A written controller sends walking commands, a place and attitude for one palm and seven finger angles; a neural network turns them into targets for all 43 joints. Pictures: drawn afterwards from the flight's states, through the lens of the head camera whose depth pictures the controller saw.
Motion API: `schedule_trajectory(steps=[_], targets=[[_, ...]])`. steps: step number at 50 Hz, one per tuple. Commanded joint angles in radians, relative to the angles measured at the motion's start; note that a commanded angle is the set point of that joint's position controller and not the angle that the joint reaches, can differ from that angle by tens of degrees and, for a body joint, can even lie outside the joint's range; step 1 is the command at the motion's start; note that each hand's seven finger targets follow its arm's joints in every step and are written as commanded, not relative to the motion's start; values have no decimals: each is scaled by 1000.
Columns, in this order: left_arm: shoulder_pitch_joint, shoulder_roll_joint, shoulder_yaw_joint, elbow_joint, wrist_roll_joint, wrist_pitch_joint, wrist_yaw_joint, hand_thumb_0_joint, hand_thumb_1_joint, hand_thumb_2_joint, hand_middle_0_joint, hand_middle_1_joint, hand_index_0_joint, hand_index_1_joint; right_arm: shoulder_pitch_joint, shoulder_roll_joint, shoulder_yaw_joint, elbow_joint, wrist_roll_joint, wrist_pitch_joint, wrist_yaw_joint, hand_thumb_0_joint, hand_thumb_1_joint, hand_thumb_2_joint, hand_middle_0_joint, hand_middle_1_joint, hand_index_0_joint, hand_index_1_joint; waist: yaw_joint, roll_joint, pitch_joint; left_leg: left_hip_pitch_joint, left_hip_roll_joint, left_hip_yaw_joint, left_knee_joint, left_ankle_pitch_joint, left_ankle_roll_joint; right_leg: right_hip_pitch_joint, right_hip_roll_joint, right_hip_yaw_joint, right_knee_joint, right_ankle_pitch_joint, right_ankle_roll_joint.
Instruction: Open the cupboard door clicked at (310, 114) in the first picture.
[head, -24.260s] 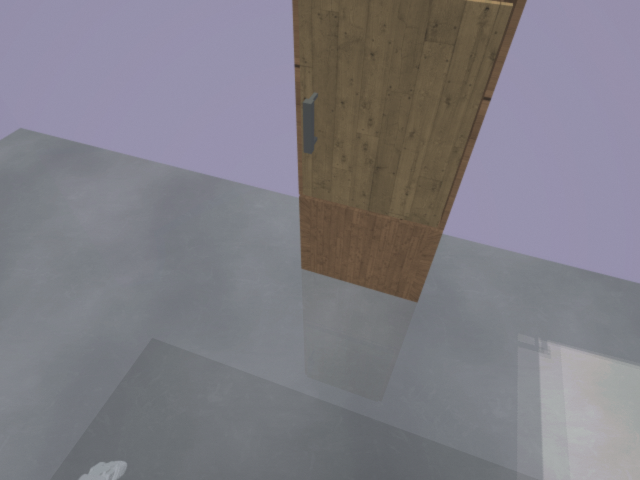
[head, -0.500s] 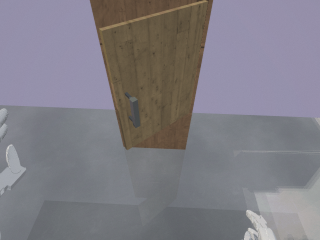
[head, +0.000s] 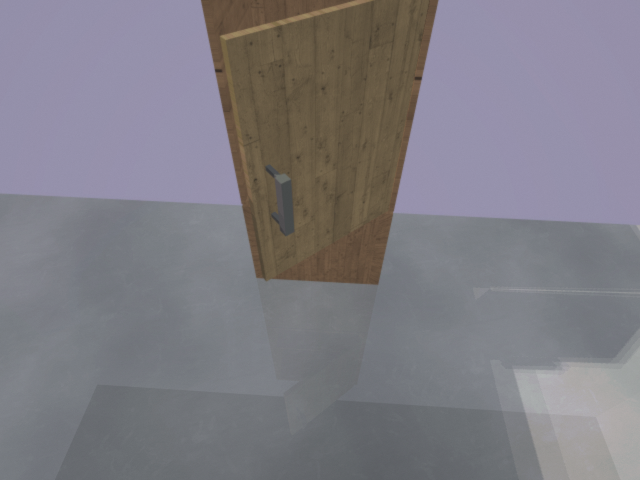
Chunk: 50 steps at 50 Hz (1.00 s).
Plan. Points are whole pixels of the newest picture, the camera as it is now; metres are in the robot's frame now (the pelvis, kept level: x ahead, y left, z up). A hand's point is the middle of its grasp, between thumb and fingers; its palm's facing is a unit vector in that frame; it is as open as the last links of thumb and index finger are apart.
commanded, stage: let the arm hang, fingers relaxed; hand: left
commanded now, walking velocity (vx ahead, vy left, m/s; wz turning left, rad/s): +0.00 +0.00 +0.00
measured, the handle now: (279, 200) +0.63 +0.11 -0.06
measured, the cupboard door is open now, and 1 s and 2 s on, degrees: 41 41 41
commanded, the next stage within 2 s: look to check the result in 0.82 s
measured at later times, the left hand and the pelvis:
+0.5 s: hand out of the picture -0.01 +0.21 -0.16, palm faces +0.03 -0.96 -0.28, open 7.4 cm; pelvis +0.00 +0.00 +0.01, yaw +0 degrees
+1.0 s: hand out of the picture +0.07 +0.20 -0.15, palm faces +0.00 -0.96 -0.28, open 7.4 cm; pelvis +0.02 -0.01 +0.01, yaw +0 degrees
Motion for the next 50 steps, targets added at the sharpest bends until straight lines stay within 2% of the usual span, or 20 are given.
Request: schedule_trajectory(steps=[1, 2, 4, 9, 14, 17, 21, 24, 28, 30, 33, 36, 40, 41, 43, 50], targets=[[-2, 188, 46, 51, -10, -65, 18, 0, 900, 900, -200, -300, -200, -300, -17, -116, -27, 12, 4, -16, -23, 0, -900, -900, 200, 300, 200, 300, 19, 113, -36, 55, 108, -157, -180, -50, 14, 26, -118, 172, -194, -25, -25], [10, 185, 48, 80, -10, -67, 20, 0, 900, 900, -200, -300, -200, -300, -4, -110, -27, 28, 7, -15, -27, 0, -900, -900, 200, 300, 200, 300, 18, 88, -38, 74, 108, -156, -178, -40, 13, 32, -116, 167, -205, -20, -27], [33, 154, 47, 140, -14, -68, 21, 0, 900, 900, -200, -300, -200, -300, 29, -86, -26, 69, 8, -16, -34, 0, -900, -900, 200, 300, 200, 300, 15, 116, -54, 86, 111, -148, -183, -38, 12, 49, -118, 161, -214, -4, -29], [69, 115, 42, 220, -14, -64, 25, 0, 900, 900, -200, -300, -200, -300, 83, -71, -32, 120, 10, -9, -46, 0, -900, -900, 200, 300, 200, 300, 10, 52, 8, 86, 118, -152, -196, -65, 17, 10, -115, 138, -237, -32, -29], [89, 110, 42, 244, -14, -61, 29, 0, 900, 900, -200, -300, -200, -300, 114, -64, -40, 143, 8, -4, -47, 0, -900, -900, 200, 300, 200, 300, 9, 18, 24, 79, 116, -157, -203, -112, 20, -10, -112, 129, -236, -84, -31], [87, 120, 45, 245, -12, -63, 31, 0, 900, 900, -200, -300, -200, -300, 116, -71, -45, 144, 9, -7, -46, 0, -900, -900, 200, 300, 200, 300, 13, 7, 19, 80, 120, -159, -207, -94, 23, -3, -111, 126, -227, -69, -31], [67, 122, 44, 242, -12, -64, 33, 0, 900, 900, -200, -300, -200, -300, 103, -62, -44, 154, 7, -9, -43, 0, -900, -900, 200, 300, 200, 300, 14, -21, 49, 70, 121, -160, -216, -76, 22, -7, -115, 127, -228, -57, -26], [49, 131, 45, 234, -11, -66, 34, 0, 900, 900, -200, -300, -200, -300, 89, -62, -43, 155, 6, -11, -39, 0, -900, -900, 200, 300, 200, 300, 16, -3, 43, 79, 121, -157, -220, -59, 20, 0, -118, 129, -225, -44, -24], [14, 152, 49, 221, -11, -73, 34, 0, 900, 900, -200, -300, -200, -300, 69, -67, -44, 157, 7, -16, -35, 0, -900, -900, 200, 300, 200, 300, 14, -31, 27, 106, 117, -141, -203, 28, 15, 14, -130, 132, -234, 1, -21], [-5, 155, 48, 216, -12, -76, 35, 0, 900, 900, -200, -300, -200, -300, 59, -73, -41, 160, 6, -18, -34, 0, -900, -900, 200, 300, 200, 300, 12, -8, 18, 117, 121, -141, -202, 59, 13, 24, -131, 134, -233, 29, -18], [-29, 165, 50, 211, -12, -76, 34, 0, 900, 900, -200, -300, -200, -300, 37, -78, -40, 159, 6, -19, -33, 0, -900, -900, 200, 300, 200, 300, 14, -1, 42, 113, 120, -137, -205, 77, 10, 25, -133, 136, -242, 43, -17], [-47, 175, 51, 207, -13, -79, 32, 0, 900, 900, -200, -300, -200, -300, 27, -95, -40, 158, 6, -22, -33, 0, -900, -900, 200, 300, 200, 300, 12, 4, 13, 131, 122, -137, -207, 92, 7, 46, -134, 142, -247, 60, -17], [-64, 184, 53, 203, -13, -80, 31, 0, 900, 900, -200, -300, -200, -300, 11, -106, -40, 156, 5, -23, -32, 0, -900, -900, 200, 300, 200, 300, 12, 7, 14, 141, 121, -135, -207, 98, 4, 51, -137, 145, -257, 63, -18], [-66, 186, 53, 205, -14, -82, 31, 0, 900, 900, -200, -300, -200, -300, 11, -113, -40, 155, 5, -24, -33, 0, -900, -900, 200, 300, 200, 300, 12, 11, -7, 151, 125, -133, -206, 110, 5, 63, -139, 146, -257, 78, -18], [-74, 192, 53, 205, -14, -82, 31, 0, 900, 900, -200, -300, -200, -300, 1, -117, -40, 156, 7, -25, -33, 0, -900, -900, 200, 300, 200, 300, 12, -1, 2, 153, 126, -130, -204, 124, 4, 63, -139, 144, -262, 95, -17], [-80, 207, 53, 210, -16, -85, 32, 0, 900, 900, -200, -300, -200, -300, -5, -136, -39, 157, 9, -26, -36, 0, -900, -900, 200, 300, 200, 300, 11, -9, -29, 182, 129, -122, -194, 168, 1, 95, -146, 145, -268, 174, -13]])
